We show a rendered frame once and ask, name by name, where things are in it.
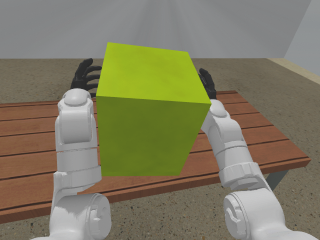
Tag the right robot forearm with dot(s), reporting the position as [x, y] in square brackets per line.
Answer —
[237, 169]

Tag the left robot forearm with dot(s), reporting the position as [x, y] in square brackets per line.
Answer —
[76, 136]

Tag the right robot upper arm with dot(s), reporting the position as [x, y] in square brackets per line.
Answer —
[254, 214]

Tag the table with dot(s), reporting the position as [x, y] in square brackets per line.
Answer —
[28, 158]

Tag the carton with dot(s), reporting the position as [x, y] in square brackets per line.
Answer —
[151, 105]

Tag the left robot upper arm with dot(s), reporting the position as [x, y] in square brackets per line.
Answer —
[80, 217]

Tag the right robot hand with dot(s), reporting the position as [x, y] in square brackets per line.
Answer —
[208, 84]

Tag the left robot hand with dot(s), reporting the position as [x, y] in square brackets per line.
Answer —
[81, 78]

